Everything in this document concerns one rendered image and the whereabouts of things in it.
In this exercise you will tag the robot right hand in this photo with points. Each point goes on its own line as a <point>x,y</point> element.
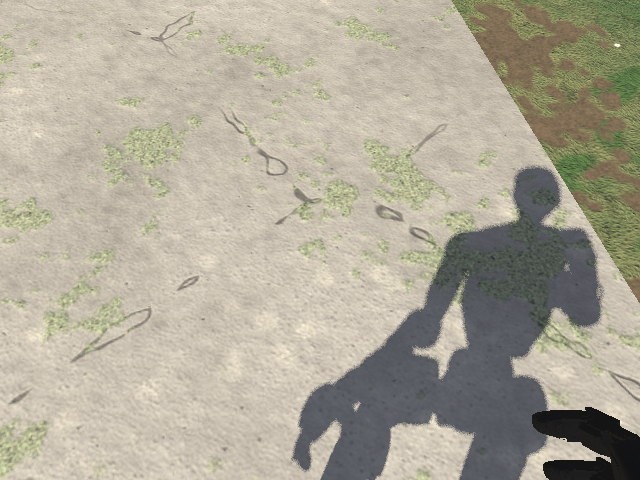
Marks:
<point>600,433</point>

